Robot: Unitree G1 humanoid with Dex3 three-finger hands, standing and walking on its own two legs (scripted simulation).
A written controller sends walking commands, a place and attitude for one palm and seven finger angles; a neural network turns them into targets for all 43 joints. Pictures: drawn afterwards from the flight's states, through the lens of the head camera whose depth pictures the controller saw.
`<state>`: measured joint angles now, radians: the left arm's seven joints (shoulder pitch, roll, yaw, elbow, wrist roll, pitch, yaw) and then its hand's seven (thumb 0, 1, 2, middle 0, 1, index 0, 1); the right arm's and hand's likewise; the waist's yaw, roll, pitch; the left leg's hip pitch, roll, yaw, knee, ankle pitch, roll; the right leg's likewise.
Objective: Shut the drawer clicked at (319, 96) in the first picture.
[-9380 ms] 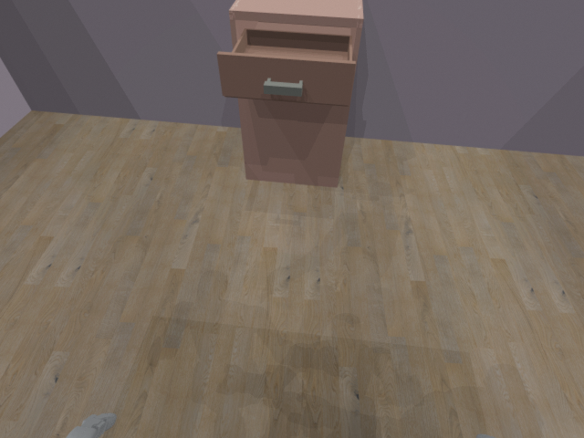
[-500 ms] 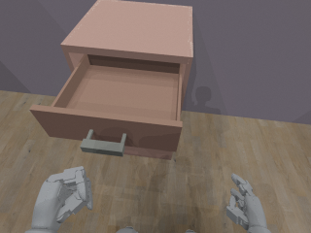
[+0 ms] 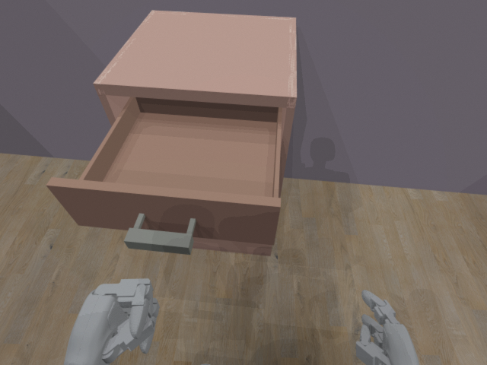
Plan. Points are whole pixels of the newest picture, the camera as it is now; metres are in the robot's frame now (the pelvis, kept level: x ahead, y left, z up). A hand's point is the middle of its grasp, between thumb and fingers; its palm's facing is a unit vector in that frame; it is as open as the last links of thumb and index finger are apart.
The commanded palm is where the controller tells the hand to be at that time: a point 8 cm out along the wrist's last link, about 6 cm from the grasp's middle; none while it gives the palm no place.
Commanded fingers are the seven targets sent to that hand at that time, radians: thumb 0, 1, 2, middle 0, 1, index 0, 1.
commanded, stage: raise the hand and make a fist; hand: left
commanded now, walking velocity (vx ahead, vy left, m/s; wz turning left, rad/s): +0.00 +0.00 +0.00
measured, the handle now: (163, 230) +0.36 +0.18 -0.02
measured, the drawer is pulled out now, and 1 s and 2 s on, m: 0.28 0.28 0.28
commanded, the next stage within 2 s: bring the fist close to the handle in 0.16 s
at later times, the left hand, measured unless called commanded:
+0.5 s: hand (142, 322) +0.18 +0.15 +0.06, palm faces -0.01 -1.00 -0.06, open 3.3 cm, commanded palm +0.15 +0.20 +0.06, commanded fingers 0.00 0.90 0.90 -1.40 -1.60 -1.40 -1.60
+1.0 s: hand (161, 305) +0.22 +0.14 +0.01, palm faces -0.09 -0.99 -0.04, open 3.3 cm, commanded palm +0.20 +0.20 +0.01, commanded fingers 0.00 0.90 0.90 -1.40 -1.60 -1.40 -1.60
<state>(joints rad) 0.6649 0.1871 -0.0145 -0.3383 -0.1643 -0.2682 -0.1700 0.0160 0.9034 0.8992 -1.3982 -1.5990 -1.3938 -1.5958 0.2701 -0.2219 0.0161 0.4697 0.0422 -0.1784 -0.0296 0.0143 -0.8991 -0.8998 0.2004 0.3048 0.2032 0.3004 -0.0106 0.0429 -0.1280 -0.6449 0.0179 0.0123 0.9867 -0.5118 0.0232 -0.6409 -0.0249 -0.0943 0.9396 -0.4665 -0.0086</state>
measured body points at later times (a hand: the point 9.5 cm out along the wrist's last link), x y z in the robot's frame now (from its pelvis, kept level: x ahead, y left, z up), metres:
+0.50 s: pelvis -0.01 -0.02 +0.00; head +0.03 -0.02 +0.44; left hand +0.17 +0.20 +0.07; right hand +0.18 -0.25 -0.07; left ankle -0.01 +0.10 -0.68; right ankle +0.00 -0.12 -0.68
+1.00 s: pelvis -0.02 +0.00 -0.03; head +0.06 +0.00 +0.41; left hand +0.21 +0.20 +0.01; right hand +0.16 -0.24 -0.11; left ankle -0.01 +0.10 -0.68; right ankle +0.00 -0.12 -0.68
